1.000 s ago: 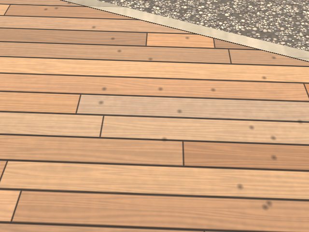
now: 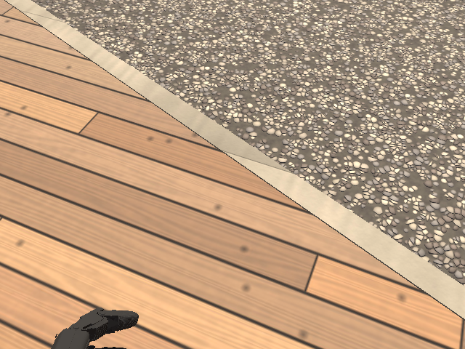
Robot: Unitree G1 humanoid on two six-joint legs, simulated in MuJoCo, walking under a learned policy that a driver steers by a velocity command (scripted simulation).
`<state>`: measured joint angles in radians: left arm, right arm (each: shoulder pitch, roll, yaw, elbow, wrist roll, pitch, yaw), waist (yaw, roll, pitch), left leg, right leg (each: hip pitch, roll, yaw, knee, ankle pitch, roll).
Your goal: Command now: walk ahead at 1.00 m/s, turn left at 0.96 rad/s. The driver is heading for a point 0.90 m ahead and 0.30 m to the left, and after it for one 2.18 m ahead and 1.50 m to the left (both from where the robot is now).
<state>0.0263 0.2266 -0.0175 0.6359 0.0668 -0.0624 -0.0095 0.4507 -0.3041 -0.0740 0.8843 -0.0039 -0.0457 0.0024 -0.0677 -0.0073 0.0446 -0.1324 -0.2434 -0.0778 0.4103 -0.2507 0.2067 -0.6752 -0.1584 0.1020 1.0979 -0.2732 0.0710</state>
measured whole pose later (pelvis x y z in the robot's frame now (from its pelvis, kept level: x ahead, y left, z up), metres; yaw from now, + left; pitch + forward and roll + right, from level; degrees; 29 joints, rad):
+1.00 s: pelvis +0.74 +0.14 +0.00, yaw +54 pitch +3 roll -1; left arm 0.05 0.30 0.05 0.59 0.01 -0.06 0.04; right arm 0.19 -0.29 -0.07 0.67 0.02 0.02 -0.04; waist -0.05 -0.05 0.05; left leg -0.29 -0.20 -0.18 0.51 -0.23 0.12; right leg -0.69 -0.05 0.11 0.80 -0.10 0.10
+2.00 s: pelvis +0.82 +0.25 +0.00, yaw +56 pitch -1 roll +0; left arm 0.19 0.22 0.07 0.89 0.00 0.03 0.05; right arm 0.26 -0.18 -0.04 0.92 0.00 -0.02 -0.01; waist 0.01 -0.02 0.02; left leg -0.14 -0.02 -0.05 0.53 -0.37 0.01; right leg -0.28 -0.03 0.05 0.53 -0.24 0.05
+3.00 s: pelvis +0.81 +0.24 +0.01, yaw +56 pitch -1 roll +0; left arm 0.23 0.20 0.04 1.12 -0.01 0.04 0.06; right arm 0.36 -0.16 0.00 1.08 0.00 -0.02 -0.02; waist 0.00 -0.01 0.03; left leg -0.12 -0.02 -0.03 0.46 -0.33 0.01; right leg -0.27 -0.03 0.06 0.48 -0.20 0.05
